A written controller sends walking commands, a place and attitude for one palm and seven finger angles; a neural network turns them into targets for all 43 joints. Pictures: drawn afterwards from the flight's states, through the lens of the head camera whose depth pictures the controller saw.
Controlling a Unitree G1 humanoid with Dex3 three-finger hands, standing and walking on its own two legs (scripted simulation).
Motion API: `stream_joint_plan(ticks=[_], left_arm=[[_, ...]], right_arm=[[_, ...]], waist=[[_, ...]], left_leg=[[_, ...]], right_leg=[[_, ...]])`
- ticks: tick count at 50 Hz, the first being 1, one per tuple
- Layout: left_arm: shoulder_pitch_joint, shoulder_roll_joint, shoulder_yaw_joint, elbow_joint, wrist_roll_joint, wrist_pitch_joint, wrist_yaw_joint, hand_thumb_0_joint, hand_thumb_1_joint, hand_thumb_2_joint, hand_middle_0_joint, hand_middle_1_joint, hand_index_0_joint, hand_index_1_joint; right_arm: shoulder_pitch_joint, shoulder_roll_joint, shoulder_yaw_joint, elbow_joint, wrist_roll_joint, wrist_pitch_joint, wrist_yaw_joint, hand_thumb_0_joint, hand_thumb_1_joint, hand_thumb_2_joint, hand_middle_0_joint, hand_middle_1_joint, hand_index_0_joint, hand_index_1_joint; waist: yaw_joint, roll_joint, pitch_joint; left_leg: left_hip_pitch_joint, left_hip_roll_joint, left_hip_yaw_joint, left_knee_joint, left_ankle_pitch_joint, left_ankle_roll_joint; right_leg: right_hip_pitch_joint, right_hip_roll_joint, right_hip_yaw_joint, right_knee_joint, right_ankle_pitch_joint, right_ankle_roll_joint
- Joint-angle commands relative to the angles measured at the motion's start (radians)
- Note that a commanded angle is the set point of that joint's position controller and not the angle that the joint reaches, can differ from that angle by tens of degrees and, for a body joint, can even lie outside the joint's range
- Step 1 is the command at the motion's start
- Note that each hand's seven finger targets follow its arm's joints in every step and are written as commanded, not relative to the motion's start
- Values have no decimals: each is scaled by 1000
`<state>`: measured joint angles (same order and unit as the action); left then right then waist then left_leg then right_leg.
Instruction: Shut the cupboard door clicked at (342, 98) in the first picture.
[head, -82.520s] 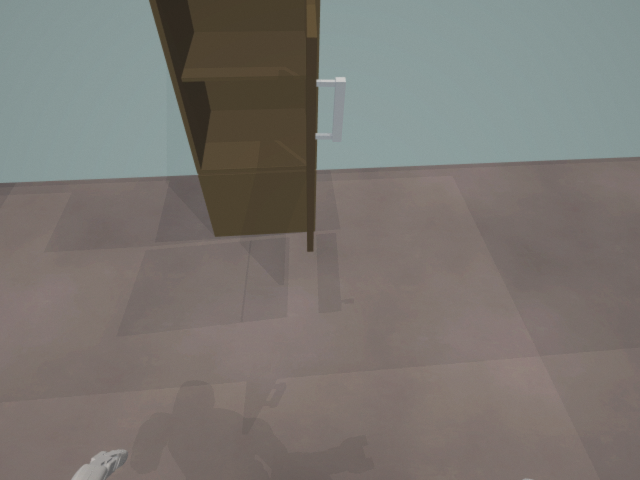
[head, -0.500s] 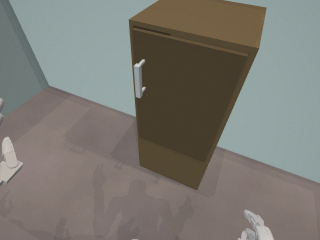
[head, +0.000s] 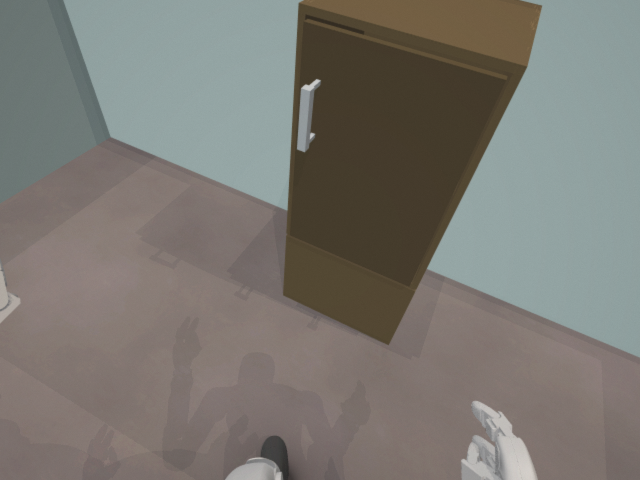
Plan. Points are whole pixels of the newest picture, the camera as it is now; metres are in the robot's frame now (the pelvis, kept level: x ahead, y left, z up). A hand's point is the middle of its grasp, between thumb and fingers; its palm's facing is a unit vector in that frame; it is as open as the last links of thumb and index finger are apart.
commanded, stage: stop stepping back and stand still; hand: left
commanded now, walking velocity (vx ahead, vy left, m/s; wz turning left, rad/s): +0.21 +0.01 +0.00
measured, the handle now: (309, 116) +0.80 +0.06 +0.04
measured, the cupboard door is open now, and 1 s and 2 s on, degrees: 0 0 0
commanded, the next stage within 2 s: let the arm hang, fingers relaxed in 0.68 s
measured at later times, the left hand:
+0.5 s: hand out of the picture +0.10 +0.25 +0.20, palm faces +0.24 -0.82 -0.51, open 7.5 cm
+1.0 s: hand out of the picture +0.02 +0.22 -0.11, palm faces -0.14 -0.96 -0.23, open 7.4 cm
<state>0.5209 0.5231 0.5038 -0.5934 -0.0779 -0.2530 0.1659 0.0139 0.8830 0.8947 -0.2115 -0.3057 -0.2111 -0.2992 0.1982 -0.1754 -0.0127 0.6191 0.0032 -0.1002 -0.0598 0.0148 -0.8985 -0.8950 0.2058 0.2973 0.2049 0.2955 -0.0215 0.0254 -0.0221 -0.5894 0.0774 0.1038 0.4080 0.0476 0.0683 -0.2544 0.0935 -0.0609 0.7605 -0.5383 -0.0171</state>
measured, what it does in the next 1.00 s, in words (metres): walks backwards: right foot, then left foot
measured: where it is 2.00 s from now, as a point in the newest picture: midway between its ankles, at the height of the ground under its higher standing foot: outside the picture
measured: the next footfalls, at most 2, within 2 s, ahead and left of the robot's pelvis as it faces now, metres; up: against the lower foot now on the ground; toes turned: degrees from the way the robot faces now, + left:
right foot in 0.04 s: -0.07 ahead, -0.12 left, +0.00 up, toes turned -3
left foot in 0.20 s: +0.03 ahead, +0.12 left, +0.00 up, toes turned -2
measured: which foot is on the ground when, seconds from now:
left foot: down 0.00-0.04, up 0.06-0.18, down 0.20-0.50, up 0.52-0.78, down 0.80-1.00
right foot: up 0.00-0.02, down 0.04-0.22, up 0.24-0.48, down 0.50-1.00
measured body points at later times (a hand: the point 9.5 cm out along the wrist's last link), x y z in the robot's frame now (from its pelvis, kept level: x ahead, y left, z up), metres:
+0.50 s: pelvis -0.13 +0.03 +0.02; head -0.14 +0.06 +0.47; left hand +0.08 +0.30 +0.23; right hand -0.04 -0.21 -0.06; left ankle -0.02 +0.13 -0.70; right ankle -0.16 -0.03 -0.71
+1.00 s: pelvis -0.15 +0.07 +0.00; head -0.13 +0.05 +0.45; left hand +0.03 +0.27 -0.09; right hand -0.03 -0.17 -0.12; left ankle -0.08 +0.20 -0.71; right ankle -0.12 -0.03 -0.72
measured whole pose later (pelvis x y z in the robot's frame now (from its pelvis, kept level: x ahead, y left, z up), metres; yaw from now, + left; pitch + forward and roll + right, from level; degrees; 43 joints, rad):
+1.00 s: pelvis -0.15 +0.07 +0.00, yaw -3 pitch -1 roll +2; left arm 0.23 0.19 -0.02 0.54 0.02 0.07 0.00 0.01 0.90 0.90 -0.20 -0.30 -0.19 -0.30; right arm 0.18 -0.22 0.04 0.72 -0.03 0.01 0.00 0.01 -0.90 -0.89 0.20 0.30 0.20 0.30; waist -0.05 0.00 0.06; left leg -0.41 0.02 0.07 0.69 -0.28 -0.01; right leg -0.39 -0.03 -0.03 0.74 -0.31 -0.01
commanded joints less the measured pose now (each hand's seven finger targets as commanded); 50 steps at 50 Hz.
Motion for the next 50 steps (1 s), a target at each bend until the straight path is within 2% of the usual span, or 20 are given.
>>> stream_joint_plan(ticks=[1,3,4,6,9,11,14,22,23,25,27,30,38,39,40,41,44,47,48,50], left_arm=[[36,121,96,-162,-16,-56,3,0,900,900,-200,-300,-200,-300],[-80,170,86,-175,2,-54,16,0,900,900,-200,-300,-200,-300],[-170,200,103,-210,5,-50,27,0,900,900,-200,-300,-200,-300],[-179,114,30,-166,24,8,12,0,900,900,-200,-300,-200,-300],[-383,75,-40,-63,36,35,24,0,900,900,-200,-300,-200,-300],[-421,42,-67,-39,54,25,36,0,900,900,-200,-300,-200,-300],[-289,129,3,-61,50,15,22,0,900,900,-200,-300,-200,-300],[103,132,81,-187,39,31,24,0,900,900,-200,-300,-200,-300],[108,146,98,-179,40,37,27,0,900,900,-200,-300,-200,-300],[40,166,119,-181,34,34,27,0,900,900,-200,-300,-200,-300],[-49,233,205,-107,24,-28,18,0,900,900,-200,-300,-200,-300],[-25,97,83,60,37,8,18,0,900,900,-200,-300,-200,-300],[-213,65,-45,-66,67,-10,39,0,900,900,-200,-300,-200,-300],[-157,-221,-401,662,136,174,-85,0,900,900,-200,-300,-200,-300],[-102,-258,-411,694,101,265,-143,0,900,900,-200,-300,-200,-300],[-101,-273,-418,671,104,287,-144,0,900,900,-200,-300,-200,-300],[-220,-244,-454,780,102,278,-160,0,900,900,-200,-300,-200,-300],[-159,-179,-446,995,98,270,-162,0,900,900,-200,-300,-200,-300],[-159,-117,-439,1046,104,262,-158,0,900,900,-200,-300,-200,-300],[-262,-61,-444,1132,105,259,-162,0,900,900,-200,-300,-200,-300]], right_arm=[[-64,-149,-45,-125,-6,-65,4,0,-900,-900,200,300,200,300],[-51,-150,-48,-94,-8,-50,0,0,-900,-900,200,300,200,300],[-61,-165,-57,-75,-13,-54,-4,0,-900,-900,200,300,200,300],[-63,-142,-34,-104,-1,-41,-23,0,-900,-900,200,300,200,300],[-72,-173,-16,-69,-1,-51,-49,0,-900,-900,200,300,200,300],[-42,-187,-10,-94,1,-70,-57,0,-900,-900,200,300,200,300],[-36,-146,-9,-94,-11,-91,-47,0,-900,-900,200,300,200,300],[-78,-132,-17,-165,-23,-14,-15,0,-900,-900,200,300,200,300],[-61,-122,-20,-157,-23,-2,-16,0,-900,-900,200,300,200,300],[-49,-131,-31,-146,-15,14,-16,0,-900,-900,200,300,200,300],[-26,-149,-33,-99,-41,-9,-9,0,-900,-900,200,300,200,300],[-35,-155,-50,-109,-6,-1,-31,0,-900,-900,200,300,200,300],[-41,-150,-33,-94,-21,-64,-57,0,-900,-900,200,300,200,300],[26,-218,-38,58,-23,-92,65,0,-900,-900,200,300,200,300],[96,-261,-28,36,-14,18,82,0,-900,-900,200,300,200,300],[107,-261,-28,4,-22,48,66,0,-900,-900,200,300,200,300],[55,-254,-25,-10,-62,50,46,0,-900,-900,200,300,200,300],[-46,-217,-9,5,-31,87,41,0,-900,-900,200,300,200,300],[-49,-167,-5,3,-16,102,45,0,-900,-900,200,300,200,300],[12,-151,-11,62,-30,123,58,0,-900,-900,200,300,200,300]], waist=[[18,160,-153],[11,-240,-52],[16,-243,-56],[-4,-228,30],[-30,123,120],[-17,368,120],[-12,213,17],[27,195,-89],[27,99,-98],[26,-180,-13],[-24,-95,6],[-5,-102,58],[13,-118,81],[-87,74,89],[-20,302,35],[-27,252,24],[-11,81,-74],[71,-116,-138],[66,-276,-119],[11,-181,-55]], left_leg=[[311,64,-23,-71,-567,-159],[466,-46,-94,591,-424,-151],[417,-31,-204,747,-427,-135],[271,15,-220,591,-408,-93],[354,-15,-162,129,-422,-78],[283,183,-464,-205,-782,21],[290,251,-629,-317,-874,22],[-15,78,-153,-93,-750,-43],[-59,33,-104,91,-695,-53],[-231,-58,-77,629,-514,-73],[-125,20,-120,733,-409,-94],[-57,28,-120,659,-353,-79],[314,-40,19,159,-355,-48],[439,114,-120,104,-9,-39],[393,225,-351,25,265,35],[381,279,-407,10,470,99],[357,236,-361,58,356,117],[187,65,-180,148,-186,-5],[133,-40,-110,226,-440,-59],[209,-75,-77,362,-560,-83]], right_leg=[[-28,-46,5,-405,-43,-36],[-505,-398,451,-659,-214,-175],[-516,-472,488,-632,-176,-252],[-363,-346,299,-480,-65,-178],[-308,-204,159,-265,3,-53],[-264,-66,64,-13,43,12],[-270,-58,90,238,67,13],[315,-16,-86,-237,54,-44],[343,-93,13,-321,15,-88],[199,-475,573,-591,-139,-259],[43,-453,420,-526,186,-245],[-104,-396,398,-575,-211,-193],[-124,-293,176,-462,-59,-122],[-307,-291,-87,-46,227,-37],[-323,-138,-56,138,29,50],[-317,-114,8,268,-93,57],[-224,-128,54,200,-69,42],[111,-130,53,-212,280,33],[96,-256,241,-370,183,-2],[-103,-405,403,-560,-103,-123]])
